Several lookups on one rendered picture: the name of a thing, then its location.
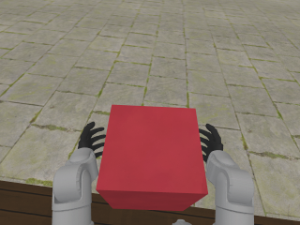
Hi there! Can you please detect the left robot forearm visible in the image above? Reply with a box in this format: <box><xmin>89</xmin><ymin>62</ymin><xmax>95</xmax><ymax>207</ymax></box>
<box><xmin>52</xmin><ymin>147</ymin><xmax>98</xmax><ymax>225</ymax></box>

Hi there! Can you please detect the left robot hand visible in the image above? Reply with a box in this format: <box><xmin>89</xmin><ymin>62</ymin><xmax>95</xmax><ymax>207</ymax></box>
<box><xmin>78</xmin><ymin>121</ymin><xmax>106</xmax><ymax>158</ymax></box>

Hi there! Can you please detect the right robot hand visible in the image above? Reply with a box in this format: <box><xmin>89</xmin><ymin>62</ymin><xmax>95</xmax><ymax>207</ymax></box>
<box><xmin>199</xmin><ymin>124</ymin><xmax>223</xmax><ymax>163</ymax></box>

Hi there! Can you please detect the carton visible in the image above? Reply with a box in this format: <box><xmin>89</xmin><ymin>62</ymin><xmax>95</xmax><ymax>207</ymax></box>
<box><xmin>96</xmin><ymin>104</ymin><xmax>208</xmax><ymax>211</ymax></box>

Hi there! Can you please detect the right robot forearm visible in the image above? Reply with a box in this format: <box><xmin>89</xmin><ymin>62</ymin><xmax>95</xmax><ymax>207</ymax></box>
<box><xmin>205</xmin><ymin>150</ymin><xmax>255</xmax><ymax>225</ymax></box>

